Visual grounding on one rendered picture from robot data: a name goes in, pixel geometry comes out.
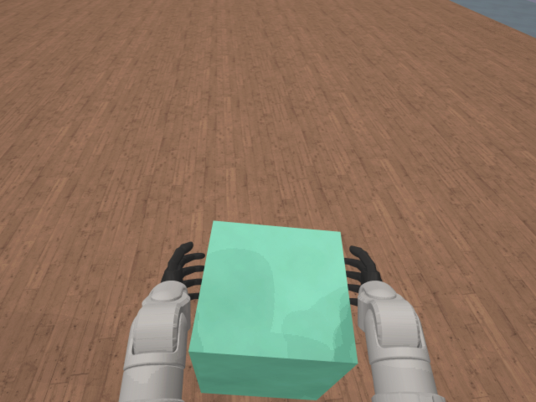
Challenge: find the left robot forearm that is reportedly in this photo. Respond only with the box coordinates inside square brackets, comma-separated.
[119, 281, 191, 402]

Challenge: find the robot right hand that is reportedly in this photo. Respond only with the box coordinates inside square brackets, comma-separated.
[344, 245, 382, 306]

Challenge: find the robot left hand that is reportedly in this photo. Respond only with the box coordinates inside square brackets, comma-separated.
[161, 242, 205, 301]

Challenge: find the carton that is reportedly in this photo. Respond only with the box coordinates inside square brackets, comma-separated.
[188, 221, 358, 400]

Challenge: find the right robot forearm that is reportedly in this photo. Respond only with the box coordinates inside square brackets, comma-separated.
[358, 281, 446, 402]

